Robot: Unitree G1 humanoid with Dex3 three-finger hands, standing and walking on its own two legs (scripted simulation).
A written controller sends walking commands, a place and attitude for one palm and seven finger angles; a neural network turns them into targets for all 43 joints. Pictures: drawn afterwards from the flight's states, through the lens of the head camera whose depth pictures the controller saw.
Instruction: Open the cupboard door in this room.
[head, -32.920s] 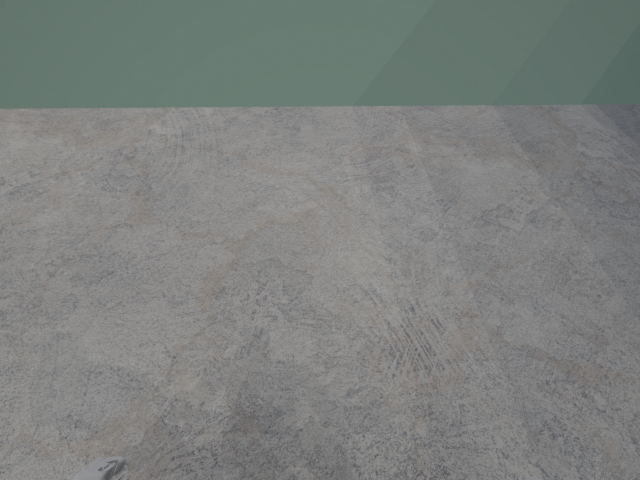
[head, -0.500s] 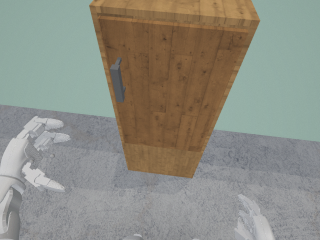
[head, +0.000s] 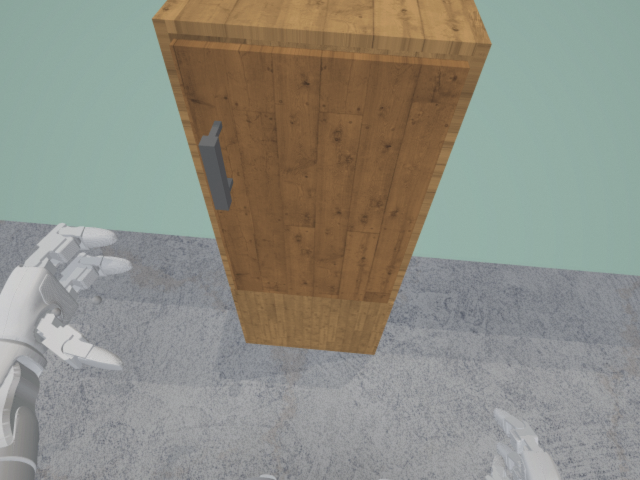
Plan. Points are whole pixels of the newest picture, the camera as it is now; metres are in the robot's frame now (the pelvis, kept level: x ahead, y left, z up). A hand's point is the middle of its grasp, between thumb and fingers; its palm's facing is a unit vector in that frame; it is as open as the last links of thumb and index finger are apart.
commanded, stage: raise the hand with hooked fingers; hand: left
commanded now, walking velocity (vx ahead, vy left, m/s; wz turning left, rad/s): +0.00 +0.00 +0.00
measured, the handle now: (220, 166) +0.54 +0.19 +0.07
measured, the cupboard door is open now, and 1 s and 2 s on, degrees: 0 0 0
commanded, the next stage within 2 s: move the hooked fingers beside the handle in 0.12 s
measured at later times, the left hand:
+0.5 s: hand (111, 278) +0.32 +0.27 +0.08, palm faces +0.00 -1.00 -0.02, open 14.0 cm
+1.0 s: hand (132, 238) +0.38 +0.27 +0.08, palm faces -0.02 -1.00 -0.01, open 14.0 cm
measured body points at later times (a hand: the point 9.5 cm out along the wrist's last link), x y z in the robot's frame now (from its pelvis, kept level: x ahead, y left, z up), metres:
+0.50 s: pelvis +0.00 -0.01 +0.00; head +0.04 +0.00 +0.44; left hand +0.31 +0.32 +0.09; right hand +0.15 -0.26 -0.08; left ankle +0.00 +0.10 -0.70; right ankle +0.02 -0.12 -0.70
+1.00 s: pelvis +0.00 +0.00 +0.00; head +0.07 +0.02 +0.44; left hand +0.37 +0.32 +0.08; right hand +0.10 -0.26 -0.10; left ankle +0.00 +0.10 -0.70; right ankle +0.02 -0.12 -0.70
